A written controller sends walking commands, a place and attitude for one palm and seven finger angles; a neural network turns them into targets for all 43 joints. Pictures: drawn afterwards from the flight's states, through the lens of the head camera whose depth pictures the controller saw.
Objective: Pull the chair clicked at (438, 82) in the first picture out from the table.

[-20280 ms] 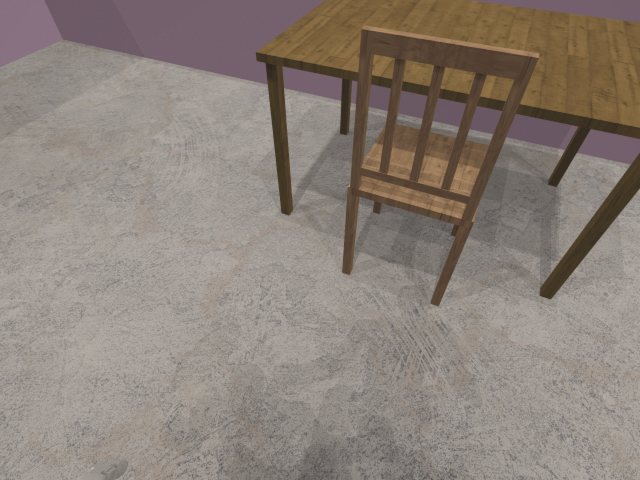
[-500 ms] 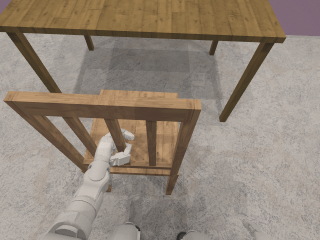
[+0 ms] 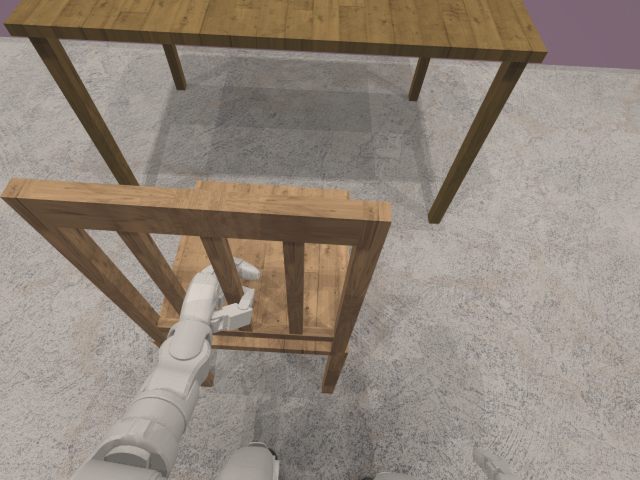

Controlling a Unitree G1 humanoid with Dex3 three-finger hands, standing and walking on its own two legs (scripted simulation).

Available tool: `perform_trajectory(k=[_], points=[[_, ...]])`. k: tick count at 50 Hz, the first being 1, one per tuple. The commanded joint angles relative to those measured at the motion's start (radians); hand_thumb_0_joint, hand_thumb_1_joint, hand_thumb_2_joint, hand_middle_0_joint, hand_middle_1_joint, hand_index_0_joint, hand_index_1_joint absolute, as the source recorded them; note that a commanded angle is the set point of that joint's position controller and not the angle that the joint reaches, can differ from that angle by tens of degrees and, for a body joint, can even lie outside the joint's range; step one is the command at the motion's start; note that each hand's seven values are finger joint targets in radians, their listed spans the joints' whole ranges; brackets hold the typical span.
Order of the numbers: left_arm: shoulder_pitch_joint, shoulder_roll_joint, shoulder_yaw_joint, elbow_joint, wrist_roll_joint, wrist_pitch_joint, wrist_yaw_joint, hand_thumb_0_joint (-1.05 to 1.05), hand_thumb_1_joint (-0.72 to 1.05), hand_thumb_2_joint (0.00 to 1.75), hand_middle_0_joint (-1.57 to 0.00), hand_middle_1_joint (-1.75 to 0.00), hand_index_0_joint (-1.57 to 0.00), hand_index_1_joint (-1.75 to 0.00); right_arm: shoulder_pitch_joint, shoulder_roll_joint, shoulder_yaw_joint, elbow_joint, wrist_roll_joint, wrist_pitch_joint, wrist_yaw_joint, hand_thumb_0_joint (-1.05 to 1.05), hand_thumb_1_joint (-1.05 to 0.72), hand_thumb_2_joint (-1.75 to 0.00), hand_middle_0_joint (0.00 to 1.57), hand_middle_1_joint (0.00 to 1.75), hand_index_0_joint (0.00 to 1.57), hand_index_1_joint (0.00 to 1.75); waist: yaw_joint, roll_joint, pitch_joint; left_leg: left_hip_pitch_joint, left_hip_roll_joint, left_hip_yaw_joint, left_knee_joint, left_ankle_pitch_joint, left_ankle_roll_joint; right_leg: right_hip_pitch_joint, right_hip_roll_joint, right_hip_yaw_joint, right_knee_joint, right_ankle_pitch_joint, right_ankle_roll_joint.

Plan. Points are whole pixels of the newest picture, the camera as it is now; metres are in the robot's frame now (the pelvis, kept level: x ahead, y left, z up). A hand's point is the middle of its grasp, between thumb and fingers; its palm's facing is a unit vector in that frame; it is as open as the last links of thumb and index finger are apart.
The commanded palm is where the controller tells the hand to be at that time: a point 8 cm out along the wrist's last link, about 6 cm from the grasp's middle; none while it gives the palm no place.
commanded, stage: step backward, pulling the chair out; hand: left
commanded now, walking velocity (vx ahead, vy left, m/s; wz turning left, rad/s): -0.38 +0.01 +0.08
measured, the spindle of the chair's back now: (232, 290) +0.36 +0.15 -0.06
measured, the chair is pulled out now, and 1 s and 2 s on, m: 0.42 0.61 0.61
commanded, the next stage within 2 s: stop walking, hand still on the chair in 0.34 s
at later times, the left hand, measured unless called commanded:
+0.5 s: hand (236, 405) +0.20 +0.12 -0.06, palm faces +0.01 -0.99 -0.13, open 5.4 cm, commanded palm +0.18 +0.17 -0.05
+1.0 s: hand (229, 460) +0.14 +0.12 -0.06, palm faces -0.03 -0.99 -0.13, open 5.4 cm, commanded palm +0.13 +0.17 -0.05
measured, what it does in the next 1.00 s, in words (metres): walks backwards: right foot, then left foot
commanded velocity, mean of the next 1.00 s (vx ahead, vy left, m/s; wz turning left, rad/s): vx -0.08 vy -0.02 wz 0.03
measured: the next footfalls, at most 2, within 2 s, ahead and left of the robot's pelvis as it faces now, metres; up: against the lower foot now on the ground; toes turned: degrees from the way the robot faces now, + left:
right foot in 0.02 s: +0.02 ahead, -0.16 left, +0.00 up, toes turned +0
left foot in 0.30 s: -0.03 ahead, +0.11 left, +0.00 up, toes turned +0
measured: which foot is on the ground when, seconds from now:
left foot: down 0.00-0.10, up 0.12-0.28, down 0.30-1.00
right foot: up 0.00-0.00, down 0.02-0.32, up 0.34-0.46, down 0.48-1.00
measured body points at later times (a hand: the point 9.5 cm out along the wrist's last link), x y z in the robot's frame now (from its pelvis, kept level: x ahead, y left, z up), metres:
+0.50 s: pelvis -0.12 -0.02 +0.00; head -0.06 +0.00 +0.44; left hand +0.20 +0.17 -0.05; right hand +0.00 -0.26 -0.12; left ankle -0.07 +0.12 -0.73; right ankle -0.09 -0.16 -0.73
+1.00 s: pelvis -0.13 +0.00 +0.00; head -0.11 +0.00 +0.45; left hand +0.14 +0.17 -0.05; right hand -0.03 -0.25 -0.11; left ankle -0.07 +0.11 -0.73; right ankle -0.09 -0.16 -0.73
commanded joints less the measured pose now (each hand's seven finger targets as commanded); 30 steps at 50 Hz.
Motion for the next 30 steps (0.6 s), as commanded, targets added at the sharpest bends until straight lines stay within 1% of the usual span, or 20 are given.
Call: perform_trajectory(k=[1, 3, 4, 5, 6, 7, 10, 13, 15, 16, 17, 18, 20, 21, 22, 24, 25, 26, 28, 30], points=[[-0.215, 0.111, 0.045, -0.143, 0.047, -0.080, 0.006, 0.00, 0.90, 0.90, -0.50, -1.45, -0.50, -1.45, 0.048, -0.197, -0.070, -0.061, -0.002, -0.025, -0.002, 0.00, -0.90, -0.90, 0.20, 0.30, 0.20, 0.30, -0.037, 0.211, -0.430, 0.332, 0.211, -0.166, -0.010, 0.717, 0.103, 0.051, -0.035, 0.016, -0.110, 0.206, -0.012], [-0.173, 0.153, 0.091, -0.161, 0.033, -0.084, 0.012, 0.00, 0.90, 0.90, -0.50, -1.45, -0.50, -1.45, 0.036, -0.199, -0.082, -0.087, 0.015, -0.015, -0.007, 0.00, -0.90, -0.90, 0.20, 0.30, 0.20, 0.30, -0.036, 0.054, -0.485, 0.227, 0.154, -0.098, 0.008, 0.492, 0.058, 0.146, -0.057, 0.030, -0.097, 0.370, -0.016], [-0.161, 0.163, 0.092, -0.179, 0.024, -0.091, 0.013, 0.00, 0.90, 0.90, -0.50, -1.45, -0.50, -1.45, 0.029, -0.183, -0.077, -0.104, 0.023, -0.013, -0.015, 0.00, -0.90, -0.90, 0.20, 0.30, 0.20, 0.30, -0.041, -0.034, -0.490, 0.168, 0.103, -0.052, 0.039, 0.332, 0.031, 0.171, -0.120, 0.075, -0.103, 0.443, -0.035], [-0.162, 0.195, 0.107, -0.193, 0.022, -0.096, 0.017, 0.00, 0.90, 0.90, -0.50, -1.45, -0.50, -1.45, 0.008, -0.168, -0.071, -0.118, 0.027, -0.010, -0.024, 0.00, -0.90, -0.90, 0.20, 0.30, 0.20, 0.30, -0.040, -0.127, -0.477, 0.092, 0.036, 0.000, 0.113, 0.055, 0.001, 0.163, -0.217, 0.158, -0.126, 0.452, -0.069], [-0.124, 0.227, 0.128, -0.185, 0.013, -0.085, 0.026, 0.00, 0.90, 0.90, -0.50, -1.45, -0.50, -1.45, -0.020, -0.174, -0.065, -0.128, 0.035, -0.011, -0.034, 0.00, -0.90, -0.90, 0.20, 0.30, 0.20, 0.30, -0.018, -0.146, -0.447, 0.036, -0.018, -0.007, 0.221, -0.190, -0.012, 0.103, -0.300, 0.223, -0.163, 0.427, -0.126], [-0.111, 0.207, 0.117, -0.187, 0.014, -0.071, 0.032, 0.00, 0.90, 0.90, -0.50, -1.45, -0.50, -1.45, -0.060, -0.170, -0.053, -0.133, 0.028, -0.010, -0.039, 0.00, -0.90, -0.90, 0.20, 0.30, 0.20, 0.30, -0.001, -0.120, -0.416, -0.002, -0.034, -0.046, 0.311, -0.262, -0.012, 0.052, -0.338, 0.238, -0.179, 0.333, -0.153], [-0.117, 0.158, 0.101, -0.167, 0.009, -0.027, 0.039, 0.00, 0.90, 0.90, -0.50, -1.45, -0.50, -1.45, -0.057, -0.169, -0.026, -0.110, 0.027, -0.021, -0.041, 0.00, -0.90, -0.90, 0.20, 0.30, 0.20, 0.30, -0.005, -0.145, -0.406, -0.017, -0.028, -0.088, 0.259, -0.234, -0.009, 0.107, -0.307, 0.175, -0.109, 0.399, -0.140], [-0.146, 0.119, 0.061, -0.147, -0.008, -0.005, 0.036, 0.00, 0.90, 0.90, -0.50, -1.45, -0.50, -1.45, -0.009, -0.187, -0.024, -0.103, 0.033, -0.019, -0.057, 0.00, -0.90, -0.90, 0.20, 0.30, 0.20, 0.30, -0.021, -0.177, -0.381, 0.114, 0.009, -0.045, -0.091, -0.070, 0.008, 0.089, -0.230, 0.095, -0.051, 0.311, -0.064], [-0.187, 0.080, 0.028, -0.155, -0.013, -0.010, 0.025, 0.00, 0.90, 0.90, -0.50, -1.45, -0.50, -1.45, 0.007, -0.223, -0.046, -0.116, 0.025, -0.012, -0.062, 0.00, -0.90, -0.90, 0.20, 0.30, 0.20, 0.30, -0.013, -0.012, -0.346, 0.151, 0.151, -0.183, -0.199, 0.224, 0.089, 0.018, -0.073, 0.019, 0.036, 0.151, 0.017], [-0.230, 0.090, 0.027, -0.197, -0.014, -0.019, 0.019, 0.00, 0.90, 0.90, -0.50, -1.45, -0.50, -1.45, -0.016, -0.210, -0.041, -0.122, 0.021, -0.006, -0.054, 0.00, -0.90, -0.90, 0.20, 0.30, 0.20, 0.30, -0.012, 0.159, -0.352, 0.124, 0.225, -0.271, -0.234, 0.273, 0.143, 0.004, -0.044, 0.002, 0.146, 0.027, 0.019], [-0.272, 0.051, -0.010, -0.203, -0.008, -0.016, 0.016, 0.00, 0.90, 0.90, -0.50, -1.45, -0.50, -1.45, -0.024, -0.194, -0.033, -0.125, 0.009, 0.002, -0.048, 0.00, -0.90, -0.90, 0.20, 0.30, 0.20, 0.30, -0.014, 0.261, -0.345, 0.098, 0.260, -0.328, -0.235, 0.308, 0.173, -0.014, -0.036, -0.001, 0.229, -0.108, 0.013], [-0.261, 0.054, -0.003, -0.177, -0.004, -0.009, 0.018, 0.00, 0.90, 0.90, -0.50, -1.45, -0.50, -1.45, -0.012, -0.191, -0.038, -0.116, 0.008, 0.002, -0.040, 0.00, -0.90, -0.90, 0.20, 0.30, 0.20, 0.30, -0.008, 0.268, -0.344, 0.121, 0.265, -0.315, -0.204, 0.382, 0.188, -0.032, -0.037, 0.012, 0.252, -0.151, 0.004], [-0.254, 0.031, -0.013, -0.136, -0.010, -0.005, 0.012, 0.00, 0.90, 0.90, -0.50, -1.45, -0.50, -1.45, 0.041, -0.201, -0.052, -0.101, 0.018, -0.004, -0.025, 0.00, -0.90, -0.90, 0.20, 0.30, 0.20, 0.30, -0.010, 0.169, -0.359, 0.233, 0.242, -0.270, -0.092, 0.547, 0.169, -0.034, -0.033, 0.017, 0.095, -0.094, 0.000], [-0.257, 0.062, 0.006, -0.125, -0.010, -0.005, 0.011, 0.00, 0.90, 0.90, -0.50, -1.45, -0.50, -1.45, 0.058, -0.210, -0.055, -0.091, 0.020, -0.010, -0.024, 0.00, -0.90, -0.90, 0.20, 0.30, 0.20, 0.30, -0.011, 0.125, -0.375, 0.267, 0.233, -0.258, -0.060, 0.565, 0.152, 0.001, -0.029, 0.015, -0.003, -0.020, 0.002], [-0.263, 0.051, -0.008, -0.098, -0.002, -0.004, 0.007, 0.00, 0.90, 0.90, -0.50, -1.45, -0.50, -1.45, 0.062, -0.215, -0.055, -0.089, 0.023, -0.012, -0.022, 0.00, -0.90, -0.90, 0.20, 0.30, 0.20, 0.30, -0.015, 0.117, -0.370, 0.270, 0.214, -0.232, -0.046, 0.538, 0.131, 0.024, -0.027, 0.010, -0.073, 0.062, 0.003], [-0.296, 0.091, 0.005, -0.294, 0.003, -0.017, 0.005, 0.00, 0.90, 0.90, -0.50, -1.45, -0.50, -1.45, 0.016, -0.194, -0.036, -0.143, 0.036, -0.024, -0.023, 0.00, -0.90, -0.90, 0.20, 0.30, 0.20, 0.30, -0.016, 0.160, -0.404, 0.215, 0.149, -0.162, -0.049, 0.335, 0.095, 0.114, -0.057, 0.026, -0.114, 0.179, -0.003], [-0.258, 0.102, 0.015, -0.270, 0.007, -0.003, 0.011, 0.00, 0.90, 0.90, -0.50, -1.45, -0.50, -1.45, 0.000, -0.186, -0.027, -0.148, 0.037, -0.025, -0.026, 0.00, -0.90, -0.90, 0.20, 0.30, 0.20, 0.30, -0.014, 0.157, -0.408, 0.154, 0.123, -0.133, -0.088, 0.190, 0.072, 0.138, -0.067, 0.021, -0.094, 0.128, -0.006], [-0.198, 0.117, 0.032, -0.215, -0.001, 0.021, 0.016, 0.00, 0.90, 0.90, -0.50, -1.45, -0.50, -1.45, 0.021, -0.200, -0.035, -0.143, 0.048, -0.023, -0.028, 0.00, -0.90, -0.90, 0.20, 0.30, 0.20, 0.30, -0.009, 0.094, -0.389, 0.117, 0.102, -0.109, -0.102, 0.041, 0.059, 0.147, -0.061, 0.033, -0.099, 0.043, -0.010], [-0.208, 0.137, 0.047, -0.231, -0.006, 0.032, 0.027, 0.00, 0.90, 0.90, -0.50, -1.45, -0.50, -1.45, 0.004, -0.177, -0.025, -0.162, 0.052, -0.022, -0.033, 0.00, -0.90, -0.90, 0.20, 0.30, 0.20, 0.30, -0.011, -0.010, -0.371, 0.111, 0.034, -0.049, -0.077, -0.196, 0.037, 0.061, -0.115, 0.113, -0.158, -0.179, -0.026], [-0.192, 0.161, 0.070, -0.192, -0.001, 0.040, 0.038, 0.00, 0.90, 0.90, -0.50, -1.45, -0.50, -1.45, -0.004, -0.166, -0.017, -0.153, 0.043, -0.020, -0.040, 0.00, -0.90, -0.90, 0.20, 0.30, 0.20, 0.30, -0.016, -0.073, -0.328, 0.161, -0.023, -0.006, 0.010, -0.222, 0.026, -0.056, -0.170, 0.171, -0.242, -0.353, -0.048]])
